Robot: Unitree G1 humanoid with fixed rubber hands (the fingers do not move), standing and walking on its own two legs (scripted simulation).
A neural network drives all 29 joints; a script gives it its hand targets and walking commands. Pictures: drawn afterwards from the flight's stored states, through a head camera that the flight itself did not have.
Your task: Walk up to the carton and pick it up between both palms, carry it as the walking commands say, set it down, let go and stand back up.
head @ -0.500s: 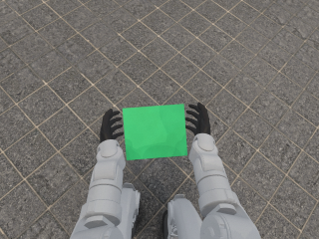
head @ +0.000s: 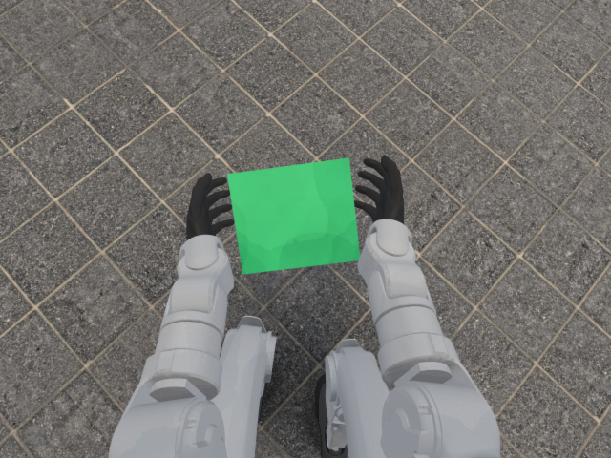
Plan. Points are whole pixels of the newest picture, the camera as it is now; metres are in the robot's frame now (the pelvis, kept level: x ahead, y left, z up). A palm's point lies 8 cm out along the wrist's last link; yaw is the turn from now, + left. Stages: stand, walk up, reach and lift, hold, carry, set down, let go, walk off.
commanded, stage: set down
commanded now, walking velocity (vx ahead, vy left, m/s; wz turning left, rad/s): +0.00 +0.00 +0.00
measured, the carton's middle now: (298, 211) +0.46 +0.04 -0.19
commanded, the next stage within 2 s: none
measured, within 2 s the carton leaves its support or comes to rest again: neither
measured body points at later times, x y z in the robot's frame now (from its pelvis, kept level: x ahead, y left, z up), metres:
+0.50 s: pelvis -0.02 +0.01 -0.08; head +0.24 +0.04 +0.29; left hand +0.43 +0.17 -0.18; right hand +0.46 -0.07 -0.16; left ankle +0.11 +0.11 -0.55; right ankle +0.04 -0.10 -0.55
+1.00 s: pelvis -0.05 +0.02 -0.14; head +0.30 +0.05 +0.12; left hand +0.45 +0.18 -0.30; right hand +0.48 -0.06 -0.27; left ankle +0.11 +0.11 -0.55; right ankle +0.04 -0.10 -0.55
